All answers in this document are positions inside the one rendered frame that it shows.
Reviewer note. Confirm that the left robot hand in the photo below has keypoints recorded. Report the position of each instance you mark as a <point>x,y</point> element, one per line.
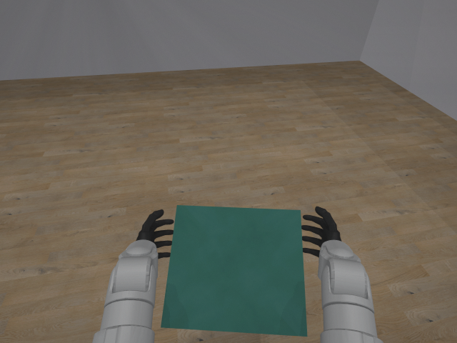
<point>148,231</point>

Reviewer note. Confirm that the left robot forearm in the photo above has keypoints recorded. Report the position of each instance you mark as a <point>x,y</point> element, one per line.
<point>130,297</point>

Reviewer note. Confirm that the right robot hand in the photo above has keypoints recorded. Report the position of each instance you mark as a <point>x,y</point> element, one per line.
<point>329,231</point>

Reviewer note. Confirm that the carton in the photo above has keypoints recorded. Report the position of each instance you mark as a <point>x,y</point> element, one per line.
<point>236,270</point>

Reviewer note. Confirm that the right robot forearm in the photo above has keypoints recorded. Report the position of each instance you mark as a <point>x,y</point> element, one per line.
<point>347,303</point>

